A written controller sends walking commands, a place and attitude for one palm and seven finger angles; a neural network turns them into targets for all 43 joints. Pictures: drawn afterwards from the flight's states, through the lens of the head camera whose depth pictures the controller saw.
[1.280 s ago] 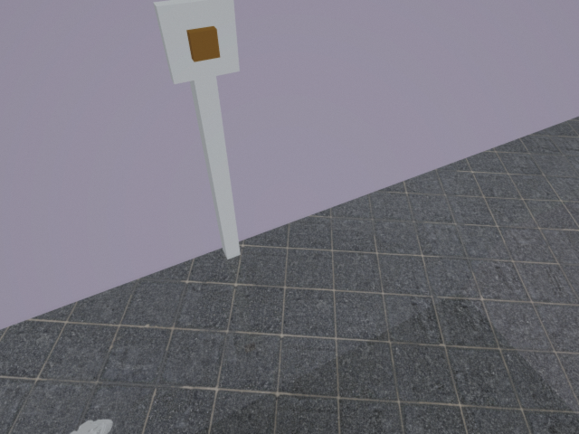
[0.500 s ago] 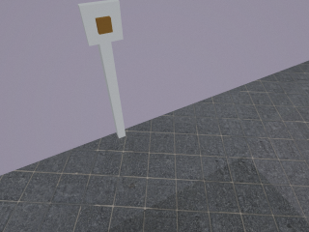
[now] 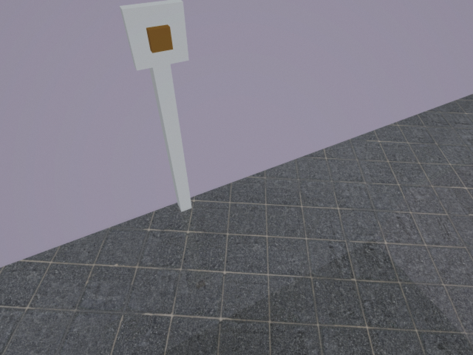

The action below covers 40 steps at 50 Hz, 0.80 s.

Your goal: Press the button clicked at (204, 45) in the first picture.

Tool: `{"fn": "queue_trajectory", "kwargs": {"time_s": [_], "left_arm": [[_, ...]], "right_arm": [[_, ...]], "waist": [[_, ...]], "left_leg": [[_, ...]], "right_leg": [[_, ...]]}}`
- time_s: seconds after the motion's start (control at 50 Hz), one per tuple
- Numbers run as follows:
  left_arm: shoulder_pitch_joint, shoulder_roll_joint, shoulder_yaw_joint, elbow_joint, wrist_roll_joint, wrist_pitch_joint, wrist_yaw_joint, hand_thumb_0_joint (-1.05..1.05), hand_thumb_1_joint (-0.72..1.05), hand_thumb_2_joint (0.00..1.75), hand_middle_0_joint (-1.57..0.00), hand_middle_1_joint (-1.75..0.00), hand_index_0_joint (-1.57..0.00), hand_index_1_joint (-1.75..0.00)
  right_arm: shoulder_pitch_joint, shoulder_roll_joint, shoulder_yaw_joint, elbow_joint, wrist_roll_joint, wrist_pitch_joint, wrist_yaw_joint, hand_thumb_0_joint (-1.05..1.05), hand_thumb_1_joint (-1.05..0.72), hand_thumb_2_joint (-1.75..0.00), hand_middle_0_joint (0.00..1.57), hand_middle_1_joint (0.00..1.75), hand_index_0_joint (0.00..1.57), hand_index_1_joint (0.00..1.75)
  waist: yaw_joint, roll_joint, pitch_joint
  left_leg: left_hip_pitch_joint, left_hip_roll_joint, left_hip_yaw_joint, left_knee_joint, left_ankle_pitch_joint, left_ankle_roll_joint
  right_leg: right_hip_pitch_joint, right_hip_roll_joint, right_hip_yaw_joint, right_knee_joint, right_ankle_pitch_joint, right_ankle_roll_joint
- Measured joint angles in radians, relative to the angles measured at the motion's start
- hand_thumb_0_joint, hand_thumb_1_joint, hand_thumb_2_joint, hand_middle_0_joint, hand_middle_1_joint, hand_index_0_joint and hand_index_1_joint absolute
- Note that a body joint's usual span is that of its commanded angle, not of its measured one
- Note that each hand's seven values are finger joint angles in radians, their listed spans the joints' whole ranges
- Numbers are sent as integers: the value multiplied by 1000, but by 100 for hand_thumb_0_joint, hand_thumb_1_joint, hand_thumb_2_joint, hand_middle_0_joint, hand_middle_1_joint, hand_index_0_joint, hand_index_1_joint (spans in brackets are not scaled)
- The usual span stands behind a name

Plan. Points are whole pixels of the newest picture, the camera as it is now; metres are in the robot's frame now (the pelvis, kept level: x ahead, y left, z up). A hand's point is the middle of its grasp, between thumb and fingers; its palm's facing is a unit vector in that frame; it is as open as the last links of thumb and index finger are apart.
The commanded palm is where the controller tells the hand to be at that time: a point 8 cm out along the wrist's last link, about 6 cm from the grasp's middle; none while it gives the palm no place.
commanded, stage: look at it before walking up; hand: left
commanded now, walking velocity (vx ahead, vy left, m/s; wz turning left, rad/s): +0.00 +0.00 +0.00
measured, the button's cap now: (159, 38) +0.91 +0.29 +0.13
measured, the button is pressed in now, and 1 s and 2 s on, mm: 0 0 0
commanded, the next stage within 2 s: walk to a spot facing it in 0.16 s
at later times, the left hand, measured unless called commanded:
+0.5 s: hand out of the picture +0.07 +0.23 -0.17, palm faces -0.07 -0.95 -0.30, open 7.4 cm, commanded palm none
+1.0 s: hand out of the picture +0.07 +0.19 -0.17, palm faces -0.21 -0.96 -0.20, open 7.4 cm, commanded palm none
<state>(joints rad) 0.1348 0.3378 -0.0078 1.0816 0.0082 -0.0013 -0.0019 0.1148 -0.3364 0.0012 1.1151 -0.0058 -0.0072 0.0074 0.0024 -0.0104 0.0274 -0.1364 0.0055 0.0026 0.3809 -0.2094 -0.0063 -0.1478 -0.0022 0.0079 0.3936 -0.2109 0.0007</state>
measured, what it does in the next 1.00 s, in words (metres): lifts its left foot, turning right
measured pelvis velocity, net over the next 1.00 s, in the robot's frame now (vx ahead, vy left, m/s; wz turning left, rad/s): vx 0.02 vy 0.00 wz -0.32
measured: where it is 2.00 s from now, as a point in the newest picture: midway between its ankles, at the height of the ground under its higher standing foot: (272, 335)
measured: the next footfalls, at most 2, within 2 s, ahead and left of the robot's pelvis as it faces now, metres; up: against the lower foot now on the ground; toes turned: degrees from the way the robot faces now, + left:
left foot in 1.08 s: +0.11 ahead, +0.11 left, +0.00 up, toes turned -20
right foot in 1.60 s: +0.25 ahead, -0.20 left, +0.00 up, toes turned -48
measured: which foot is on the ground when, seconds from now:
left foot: down 0.00-0.64, up 0.66-1.00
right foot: down 0.00-1.00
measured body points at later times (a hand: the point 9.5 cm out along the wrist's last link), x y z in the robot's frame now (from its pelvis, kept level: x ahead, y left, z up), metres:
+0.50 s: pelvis +0.00 +0.00 -0.01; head +0.01 +0.00 +0.44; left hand +0.07 +0.28 -0.15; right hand +0.07 -0.28 -0.14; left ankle +0.00 +0.12 -0.74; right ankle +0.00 -0.12 -0.74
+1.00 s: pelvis +0.02 +0.00 +0.00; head +0.04 +0.00 +0.45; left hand +0.08 +0.24 -0.15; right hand +0.04 -0.28 -0.13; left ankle +0.04 +0.13 -0.71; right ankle -0.01 -0.11 -0.75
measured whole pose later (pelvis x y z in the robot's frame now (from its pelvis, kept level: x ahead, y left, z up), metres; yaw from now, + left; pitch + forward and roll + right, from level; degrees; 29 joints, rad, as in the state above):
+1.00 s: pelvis +0.02 +0.00 +0.00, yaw -19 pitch +2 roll +0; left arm 0.37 0.20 0.06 0.96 0.02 0.00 -0.02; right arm 0.16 -0.24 -0.07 0.94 -0.02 0.02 0.01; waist 0.06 -0.02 -0.01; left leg -0.40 0.04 0.02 0.81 -0.38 -0.05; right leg -0.25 0.08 0.16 0.41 -0.20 -0.04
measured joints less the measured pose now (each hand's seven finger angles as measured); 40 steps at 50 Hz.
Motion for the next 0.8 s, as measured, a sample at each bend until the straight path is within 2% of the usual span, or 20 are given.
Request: {"fn": "queue_trajectory", "kwargs": {"time_s": [0.3,0.42,0.54,0.6,0.64,0.68,0.72,0.76,0.8], "left_arm": [[7,6,2,8,0,0,0,1,90,89,-20,-30,-21,-30],[30,-12,15,-27,0,31,11,1,90,89,-20,-30,-21,-30],[68,-52,28,-89,6,62,-3,1,90,89,-20,-30,-20,-30],[85,-77,40,-116,6,69,-12,1,91,89,-20,-30,-20,-30],[103,-98,45,-136,10,59,-16,1,90,89,-20,-30,-20,-30],[112,-119,43,-148,12,45,-10,1,90,89,-20,-30,-21,-30],[124,-139,42,-152,9,41,-5,1,90,89,-20,-30,-21,-30],[140,-153,41,-150,7,38,-4,1,90,89,-20,-30,-21,-30],[160,-160,42,-144,7,30,-6,1,90,89,-20,-30,-21,-30]], "right_arm": [[-4,-2,1,2,1,0,-2,1,-91,-90,20,30,20,30],[-9,22,-10,-38,-2,14,-19,1,-91,-90,20,30,20,30],[9,81,-24,-109,-4,32,-20,1,-91,-90,20,30,20,30],[21,101,-32,-128,-6,36,-17,1,-91,-90,20,30,20,30],[32,101,-38,-137,-7,44,-15,1,-91,-90,20,30,20,30],[33,101,-47,-139,-4,61,-16,1,-91,-90,20,30,20,30],[35,100,-51,-136,-4,70,-14,1,-91,-90,20,30,20,30],[39,99,-53,-136,-10,67,-6,1,-91,-90,20,30,20,30],[46,100,-55,-139,-13,60,-1,1,-91,-90,20,30,20,30]], "waist": [[4,1,6],[17,2,8],[18,-14,30],[26,-10,51],[30,15,56],[25,36,61],[29,45,62],[32,44,54],[33,34,37]], "left_leg": [[10,-1,-1,-12,1,1],[-18,14,39,45,-31,-3],[-78,31,101,153,-86,-5],[-95,50,136,217,-121,-12],[-133,81,141,304,-159,-22],[-217,75,80,481,-253,-31],[-283,56,30,631,-249,-35],[-317,53,19,690,-202,-42],[-329,53,21,687,-169,-49]], "right_leg": [[10,-1,-1,-12,1,1],[-38,14,38,52,-18,0],[-150,32,84,213,-65,-3],[-196,18,31,344,-161,5],[-186,21,3,319,-128,-8],[-203,41,-9,335,-135,-44],[-190,54,-5,292,-121,-62],[-168,64,10,221,-79,-62],[-149,69,32,156,-43,-64]]}}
